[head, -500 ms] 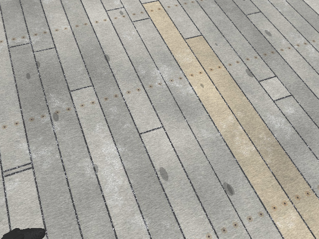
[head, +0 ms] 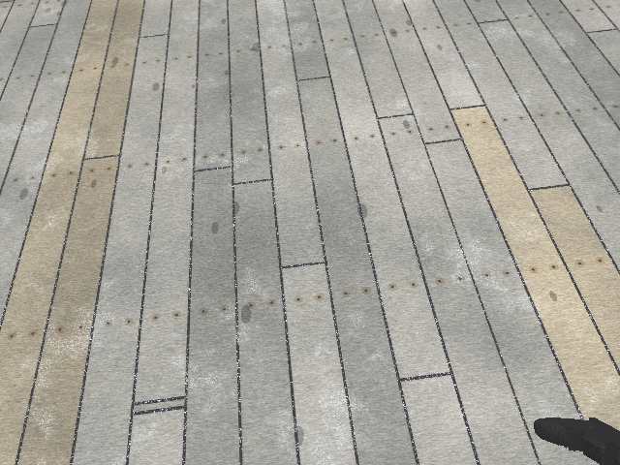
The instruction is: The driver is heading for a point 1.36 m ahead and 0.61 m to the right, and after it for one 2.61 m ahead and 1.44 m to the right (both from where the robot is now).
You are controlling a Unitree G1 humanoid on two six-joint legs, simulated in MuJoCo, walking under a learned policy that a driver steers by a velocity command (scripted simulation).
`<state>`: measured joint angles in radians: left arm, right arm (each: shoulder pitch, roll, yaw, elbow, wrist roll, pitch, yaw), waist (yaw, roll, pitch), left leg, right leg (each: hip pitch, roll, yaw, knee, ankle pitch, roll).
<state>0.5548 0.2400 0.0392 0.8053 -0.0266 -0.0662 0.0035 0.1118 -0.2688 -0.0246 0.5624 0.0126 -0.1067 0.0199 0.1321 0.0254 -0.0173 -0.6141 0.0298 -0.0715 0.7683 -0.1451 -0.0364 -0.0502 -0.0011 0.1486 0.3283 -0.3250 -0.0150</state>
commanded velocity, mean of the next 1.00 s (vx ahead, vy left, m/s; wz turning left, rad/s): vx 0.97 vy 0.00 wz -0.85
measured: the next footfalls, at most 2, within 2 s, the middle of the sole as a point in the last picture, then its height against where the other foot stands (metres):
left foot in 0.12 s outside the picture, level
right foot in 0.54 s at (481, 449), level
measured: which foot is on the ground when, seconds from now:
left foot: up 0.00-0.10, down 0.12-0.56, up 0.58-0.98, down 1.00-1.00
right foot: down 0.00-0.14, up 0.16-0.52, down 0.54-1.00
